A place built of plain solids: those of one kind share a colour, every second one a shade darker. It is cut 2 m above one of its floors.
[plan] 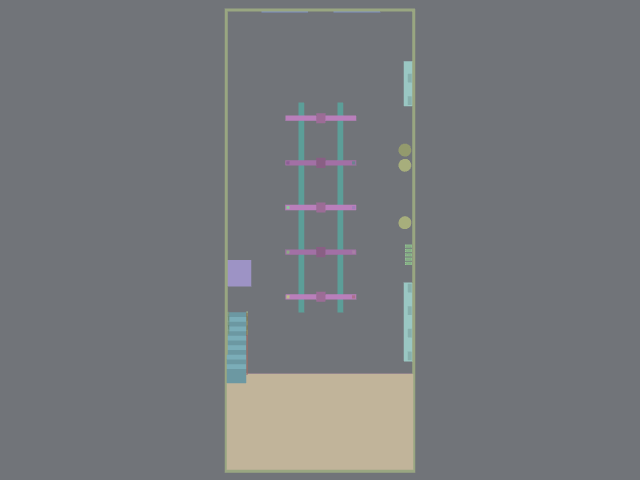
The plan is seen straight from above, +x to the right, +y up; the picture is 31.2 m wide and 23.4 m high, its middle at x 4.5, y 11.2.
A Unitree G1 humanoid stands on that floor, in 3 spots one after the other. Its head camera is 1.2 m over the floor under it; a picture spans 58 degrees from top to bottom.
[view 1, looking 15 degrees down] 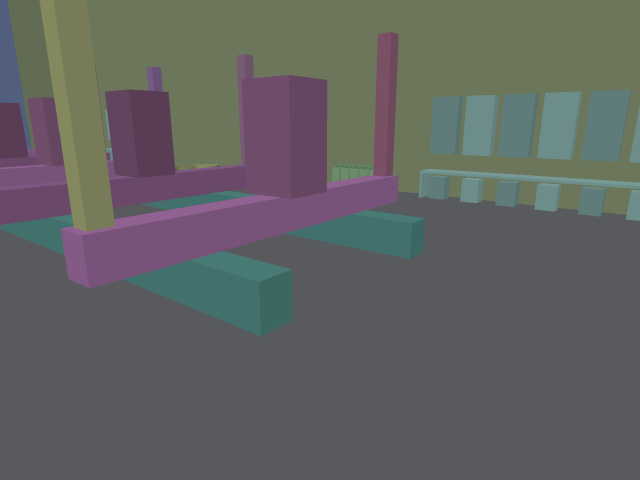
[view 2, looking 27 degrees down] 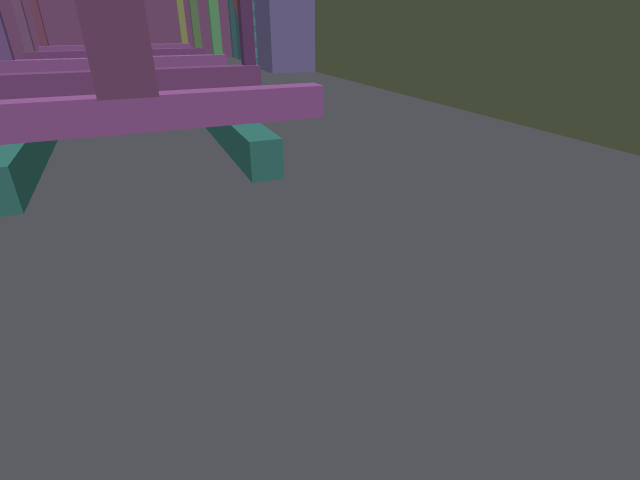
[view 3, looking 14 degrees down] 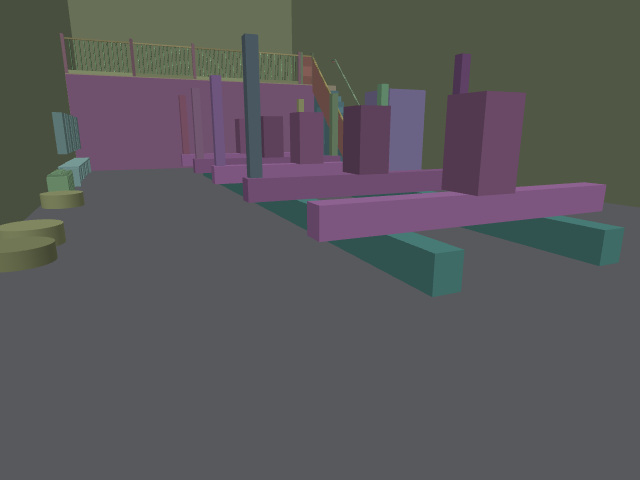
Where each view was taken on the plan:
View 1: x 1.85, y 5.98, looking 38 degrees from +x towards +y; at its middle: beam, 4.60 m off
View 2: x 4.54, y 21.24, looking -113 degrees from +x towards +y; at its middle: ground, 2.64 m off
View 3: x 7.63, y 20.34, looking -114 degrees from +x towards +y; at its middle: cross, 3.47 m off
